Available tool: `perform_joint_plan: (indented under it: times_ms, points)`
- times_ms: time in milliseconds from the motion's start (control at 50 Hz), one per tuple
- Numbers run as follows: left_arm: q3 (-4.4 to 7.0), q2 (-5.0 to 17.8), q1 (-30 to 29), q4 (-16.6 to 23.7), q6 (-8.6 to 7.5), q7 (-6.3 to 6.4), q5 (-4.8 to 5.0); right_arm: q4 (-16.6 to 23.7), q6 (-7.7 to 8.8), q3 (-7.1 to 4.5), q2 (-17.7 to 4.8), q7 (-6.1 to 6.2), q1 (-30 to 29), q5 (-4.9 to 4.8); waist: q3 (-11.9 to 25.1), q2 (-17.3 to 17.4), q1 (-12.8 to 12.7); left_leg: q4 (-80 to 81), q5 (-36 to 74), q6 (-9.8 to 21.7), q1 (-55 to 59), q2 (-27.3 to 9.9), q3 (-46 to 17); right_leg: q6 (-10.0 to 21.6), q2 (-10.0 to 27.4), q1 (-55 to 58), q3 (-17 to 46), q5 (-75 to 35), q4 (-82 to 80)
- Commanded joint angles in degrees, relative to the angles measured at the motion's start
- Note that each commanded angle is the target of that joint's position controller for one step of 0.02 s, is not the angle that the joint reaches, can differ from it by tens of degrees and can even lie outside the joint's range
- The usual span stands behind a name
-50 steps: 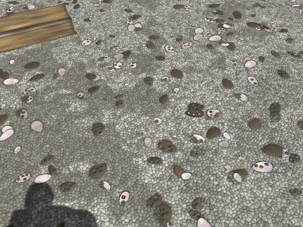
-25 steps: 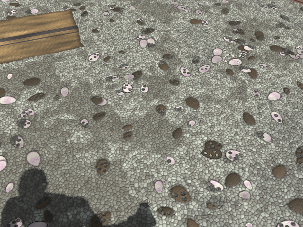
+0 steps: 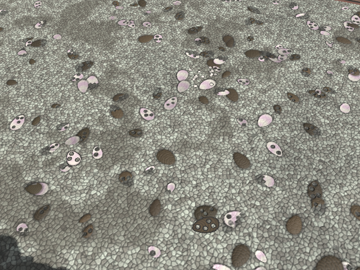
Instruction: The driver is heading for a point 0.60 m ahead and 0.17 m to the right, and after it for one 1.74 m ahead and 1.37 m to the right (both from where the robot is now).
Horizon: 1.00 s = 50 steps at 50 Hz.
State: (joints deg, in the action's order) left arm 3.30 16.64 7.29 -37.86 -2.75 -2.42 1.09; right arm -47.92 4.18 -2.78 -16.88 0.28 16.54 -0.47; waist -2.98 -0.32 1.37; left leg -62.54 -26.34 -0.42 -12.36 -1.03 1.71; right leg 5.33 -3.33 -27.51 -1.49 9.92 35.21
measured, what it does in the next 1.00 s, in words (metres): walks ahead, turning right: left foot, then right foot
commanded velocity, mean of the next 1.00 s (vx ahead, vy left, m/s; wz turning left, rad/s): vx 0.46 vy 0.00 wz -0.58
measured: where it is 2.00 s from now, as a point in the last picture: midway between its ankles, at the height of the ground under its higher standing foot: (221, 226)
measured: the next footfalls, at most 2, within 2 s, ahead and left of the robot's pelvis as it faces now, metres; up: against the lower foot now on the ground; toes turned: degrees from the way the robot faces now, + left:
left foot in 0.40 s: +0.42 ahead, +0.11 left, +0.00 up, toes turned -18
right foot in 0.92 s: +0.57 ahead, -0.24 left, +0.00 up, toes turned -34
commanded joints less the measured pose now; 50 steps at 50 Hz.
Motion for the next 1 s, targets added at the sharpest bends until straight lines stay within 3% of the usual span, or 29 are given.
perform_joint_plan:
  times_ms: [20,40,60,100,140,220,260,320,360,380,400,420,440,460,480,500,540,580,640,720,800,840,880,900,920,940,960,980,1000]
  points:
    - [2.89,8.93,11.46,1.34,-0.67,0.8,-0.29,8.47,4.47,-0.89,-7.03,-0.84,-5.59,-0.8,10.19,0.26,-5.17,-10.2,4.0,1.47,-32.21,-2.93,-7.22,12.85,16.98,34.23,30.09,-2.03,-17.87]
    - [2.31,6.97,8.47,2.12,-0.8,0.95,-0.51,8.16,4.13,-1.44,-7.74,-0.39,-5.96,0.56,7.76,0.49,-3.35,-5.19,6.11,0.99,-28.78,-4.56,-6.94,11.79,15.22,28.02,25.96,-8.08,-18.81]
    - [2.02,6.5,6.87,3.07,-0.75,1.16,-1.04,8.16,3.44,-1.62,-7.62,-0.43,-4.98,0.97,6.57,-0.91,-1.63,-3.52,7.4,0.37,-25.52,-5.07,-7.06,11.95,14.02,23.38,24.43,-11.54,-20.2]
    - [2.28,7.13,6.3,3.26,-0.92,1.58,-0.78,8.15,2.22,-1.49,-6.29,-0.34,-3.58,1.42,5.76,-1.53,-0.27,0.84,8.56,-1.59,-23.25,-4.99,-6.05,12.68,13.05,18.23,22.05,-15.89,-21.85]
    - [2.75,8.66,7.23,2.76,-0.94,2.31,-0.53,9.12,1.57,-0.99,-4.9,-0.09,-6.3,1.58,4.16,-1.65,-0.63,7.87,13.19,-3.39,-23.08,-4.25,-4.95,12.07,11.49,14.36,18.71,-17.08,-22.67]
    - [3.15,9.63,10.3,1.39,-0.19,3.25,0.02,11.07,1.93,-0.03,-2.88,-0.62,-15.23,1.15,3.12,-3.63,-4.25,25.69,29.35,-4.1,-17.06,-0.65,-4.2,7.93,7.55,10.64,15.43,-9.7,-21.43]
    - [3.3,9.89,12.42,0.44,0.09,3.31,0.29,11.95,2.27,-0.24,-3.67,-1.01,-17.83,0.41,3.14,-4.25,-5.31,29.54,31.59,-3.85,-14.98,0.58,-4.91,7.13,8.46,11.76,17.89,-6.3,-20.31]
    - [3.25,9.11,13.42,-0.19,0.47,3.53,0.52,12.4,2.89,-1.22,-6.1,-1.47,-18.0,0.02,3.38,-5.42,-4.53,33.78,27.5,-2.21,-13.6,0.72,-7.17,5.9,10.57,17.08,23.38,-2.87,-15.65]
    - [3.28,8.71,12.22,0.07,0.8,3.58,0.26,11.54,3.41,-2.04,-7.24,-1.44,-14.08,-0.07,3.94,-7.0,-1.99,35.69,23.37,-0.16,-8.53,0.84,-6.47,4.66,10.66,18.14,25.62,-3.85,-11.6]
    - [2.72,7.04,11.94,0.39,0.82,3.47,0.06,10.39,3.64,-2.82,-8.37,-1.12,-9.25,0.3,6.44,-6.67,0.48,37.45,22.93,1.47,-1.01,0.15,-6.05,3.07,8.28,16.95,24.37,-5.56,-6.63]
    - [1.43,3.6,12.03,1.23,0.63,3.21,-0.54,9.7,3.87,-3.68,-11.04,-0.65,-1.67,1.31,13.35,-2.01,3.82,36.73,19.66,4.95,12.21,-7.95,-13.27,0.99,4.91,11.6,20.22,-0.97,7.36]
    - [0.25,-0.17,19.6,2.84,0.08,3.21,0.57,8.15,3.11,-4.91,-16.08,-0.53,4.36,2.1,20.9,14.98,1.45,40.62,8.68,14.3,31.45,-21.18,-37.97,-3.24,-3.48,-7.84,11.74,20.78,26.77]
    - [0.82,4.83,20.5,2.18,-0.12,3.39,1.38,7.62,2.73,-4.37,-12.53,-0.99,4.87,0.51,19.7,16.44,2.03,44.66,-5.92,15.76,31.65,-24.05,-49.28,-4.16,0.63,-17.15,11.84,23.87,36.5]
    - [1.93,8.81,14.94,2.09,0.17,3.44,1.19,8.59,2.46,-3.22,-8.22,-0.79,2.11,0.33,12.21,9.95,3.62,45.85,-6.85,13.02,25.2,-21.17,-40.81,-4.58,3.01,-19.25,11.89,18.41,39.49]
    - [2.17,9.08,11.08,2.73,0.52,3.52,0.49,8.88,2.03,-2.62,-6.73,-0.66,-0.7,0.79,7.85,6.15,3.19,46.04,0.58,10.95,18.58,-18.57,-32.06,-4.89,4.91,-17.96,9.83,14.12,39.01]
    - [2.29,8.43,8.89,3.45,0.58,3.37,-0.11,8.55,1.77,-2.14,-5.41,-0.61,-2.65,1.08,4.59,5.33,2.27,47.19,7.66,10.36,13.05,-16.17,-26.08,-5.05,6.39,-16.64,9.57,11.16,36.5]
    - [2.28,6.34,9.11,3.81,1.07,2.72,0.45,7.84,1.93,-1.7,-4.15,-0.4,-3.92,1.35,2.76,7.49,0.37,49.94,14.57,9.46,7.34,-13.3,-17.97,-4.97,8.57,-12.5,8.57,8.31,33.17]
    - [1.84,4.23,8.57,4.39,1.65,2.45,0.54,6.81,2.36,-2.05,-4.83,-0.44,-3.56,0.87,2.15,7.03,0.0,52.04,18.79,10.51,5.96,-13.29,-13.41,-5.34,9.22,-12.61,7.46,6.91,30.67]
    - [1.43,3.26,5.6,5.67,1.86,2.27,0.15,5.36,2.46,-2.79,-7.0,-0.36,-3.01,0.91,1.54,5.01,0.18,53.55,25.3,11.63,7.26,-14.35,-8.33,-6.17,9.9,-15.14,7.32,1.48,24.4]
    - [0.87,2.29,-0.04,6.63,1.13,0.98,0.2,4.01,1.78,-2.97,-8.47,-0.12,-2.65,0.62,0.39,4.09,2.02,53.63,29.81,9.87,8.59,-12.69,0.19,-5.65,9.31,-12.52,4.29,-9.63,11.86]
    - [0.61,1.91,-6.26,8.97,0.88,-0.46,0.28,2.25,0.58,-3.36,-10.28,0.04,-0.21,-0.2,-2.24,3.46,3.58,51.76,35.29,8.46,12.54,-13.75,4.53,-3.93,8.0,-10.71,0.73,-9.85,3.17]
    - [1.42,3.43,-5.55,9.62,0.89,-1.0,-0.32,2.14,-0.38,-3.78,-11.74,0.46,-0.59,-0.81,-0.77,4.86,1.97,45.63,52.39,6.96,14.83,-13.8,6.8,-2.34,5.2,-6.34,-2.14,-5.48,0.69]
    - [3.3,6.74,3.49,7.64,1.07,-1.01,-0.78,2.68,-1.08,-4.26,-13.06,1.16,-1.61,-1.66,5.05,6.3,-3.42,32.09,66.81,5.07,14.55,-12.56,8.45,0.28,0.69,5.74,-4.46,-3.91,-2.13]
    - [4.95,9.62,11.88,5.51,1.32,-0.25,-0.74,3.19,-0.99,-3.82,-11.85,1.28,-2.16,-1.81,9.39,4.44,-8.09,20.26,61.74,2.79,8.71,-10.23,9.6,2.49,-0.6,18.68,-3.33,-11.08,-6.63]
    - [5.87,14.15,15.75,4.77,2.04,1.31,-0.51,4.57,-0.65,-2.23,-6.91,0.85,0.66,1.03,14.39,-7.12,-7.36,1.52,23.45,-0.57,-7.46,-5.71,9.4,6.45,9.88,35.54,10.55,-31.21,-4.71]
    - [5.59,18.86,11.24,8.18,1.55,1.52,-1.82,7.02,0.41,-0.43,-3.73,-0.05,6.05,2.13,25.22,-17.48,-1.7,-19.44,-14.32,-3.72,-24.99,4.8,1.06,21.03,26.48,49.63,41.54,-42.35,-7.41]
    - [4.78,14.16,11.67,8.99,1.51,1.01,-1.57,6.17,1.01,-1.75,-10.09,-0.68,1.89,0.65,30.39,-6.83,-6.84,-21.68,-10.42,-3.0,-25.99,1.36,-8.49,20.03,24.78,47.25,38.4,-36.14,-10.24]
    - [3.93,11.85,8.59,8.66,1.17,0.85,-1.21,7.98,0.97,-1.7,-10.13,-0.62,-3.15,-0.75,22.14,-5.0,-5.88,-19.17,-5.76,-2.16,-28.19,-0.63,-7.35,16.97,21.59,40.38,30.24,-33.21,-10.73]
    - [3.57,10.06,6.26,8.0,1.12,0.98,-0.31,7.54,0.57,-1.52,-8.93,0.11,-3.89,-0.05,14.96,0.02,-3.61,-13.79,-1.96,-2.42,-28.17,-2.74,-6.57,13.51,17.76,31.5,24.61,-30.37,-11.84]
Keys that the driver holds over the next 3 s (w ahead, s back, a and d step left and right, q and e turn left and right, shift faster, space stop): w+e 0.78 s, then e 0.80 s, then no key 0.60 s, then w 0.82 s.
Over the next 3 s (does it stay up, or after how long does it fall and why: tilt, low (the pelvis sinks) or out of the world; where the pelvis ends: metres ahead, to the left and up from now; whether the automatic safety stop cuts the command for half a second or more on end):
stays up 0.76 -0.38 0.01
